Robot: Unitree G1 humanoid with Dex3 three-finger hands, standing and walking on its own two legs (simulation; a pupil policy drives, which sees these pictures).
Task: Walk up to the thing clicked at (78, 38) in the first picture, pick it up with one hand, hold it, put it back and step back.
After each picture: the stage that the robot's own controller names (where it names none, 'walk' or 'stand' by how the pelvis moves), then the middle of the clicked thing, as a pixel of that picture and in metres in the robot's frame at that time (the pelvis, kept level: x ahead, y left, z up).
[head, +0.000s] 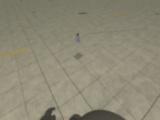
stand; (78, 37) +1.84 +0.40 -0.65
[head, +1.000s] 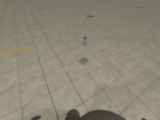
walk; (84, 41) +1.74 +0.16 -0.63
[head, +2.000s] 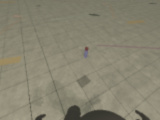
walk; (86, 52) +1.19 +0.10 -0.63
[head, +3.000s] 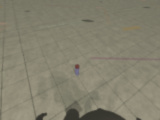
walk; (77, 70) +0.79 +0.19 -0.64
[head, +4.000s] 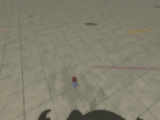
walk; (74, 82) +0.57 +0.22 -0.64
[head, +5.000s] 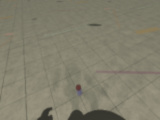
stand; (79, 90) +0.45 +0.18 -0.64
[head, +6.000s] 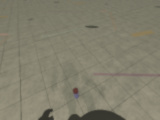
stand; (76, 93) +0.42 +0.19 -0.65
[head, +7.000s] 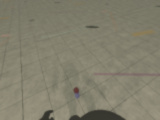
stand; (76, 93) +0.43 +0.19 -0.66
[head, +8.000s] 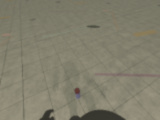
stand; (77, 93) +0.42 +0.18 -0.66
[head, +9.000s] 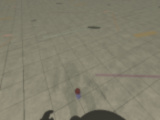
stand; (78, 94) +0.43 +0.18 -0.66
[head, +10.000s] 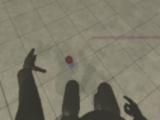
go down; (69, 62) +0.48 +0.19 -0.39
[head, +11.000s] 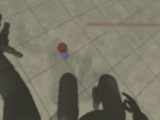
go down; (63, 52) +0.50 +0.23 -0.27
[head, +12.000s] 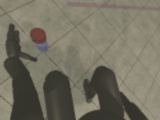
close in; (41, 42) +0.49 +0.27 -0.18
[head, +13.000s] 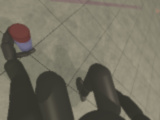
close; (24, 42) +0.48 +0.30 -0.16
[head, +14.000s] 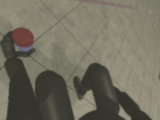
lift; (24, 44) +0.45 +0.28 -0.17
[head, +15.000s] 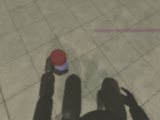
lift; (61, 64) +0.35 +0.22 -0.02
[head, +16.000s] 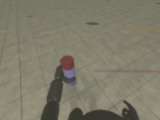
hold; (69, 73) +0.32 +0.16 +0.07
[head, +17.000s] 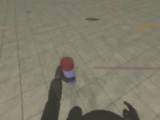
hold; (69, 72) +0.33 +0.16 +0.04
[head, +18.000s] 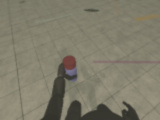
crouch; (71, 70) +0.35 +0.15 +0.01
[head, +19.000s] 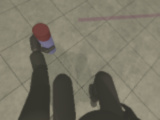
lower; (47, 42) +0.50 +0.23 -0.05
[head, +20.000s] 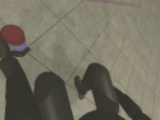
lower; (18, 44) +0.46 +0.30 -0.17
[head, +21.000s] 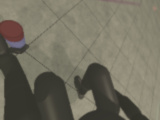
lower; (16, 41) +0.47 +0.31 -0.17
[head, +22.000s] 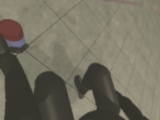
lower; (16, 40) +0.47 +0.31 -0.17
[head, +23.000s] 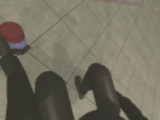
lower; (18, 42) +0.46 +0.31 -0.17
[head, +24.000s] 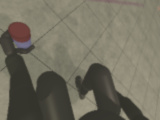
loosen; (23, 41) +0.47 +0.29 -0.17
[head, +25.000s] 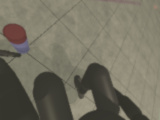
rise; (20, 42) +0.47 +0.30 -0.18
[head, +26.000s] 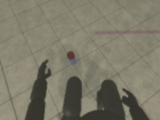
walk; (72, 59) +0.50 +0.21 -0.35
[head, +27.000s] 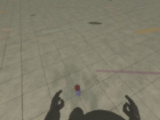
stand; (77, 90) +0.44 +0.16 -0.59
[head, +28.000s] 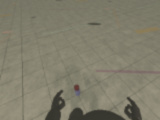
stand; (77, 90) +0.45 +0.18 -0.60
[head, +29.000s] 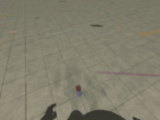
stand; (78, 91) +0.45 +0.17 -0.63
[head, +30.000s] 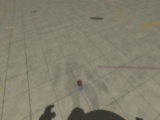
walk; (79, 85) +0.47 +0.16 -0.65
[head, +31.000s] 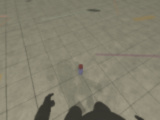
walk; (80, 69) +0.67 +0.13 -0.64
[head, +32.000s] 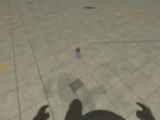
walk; (78, 53) +1.01 +0.28 -0.62
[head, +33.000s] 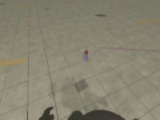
stand; (86, 56) +1.10 +0.14 -0.64
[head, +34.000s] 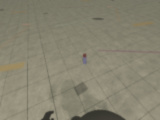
stand; (84, 59) +1.09 +0.16 -0.66
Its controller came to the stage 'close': yes
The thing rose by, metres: 0.69
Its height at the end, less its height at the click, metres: +0.00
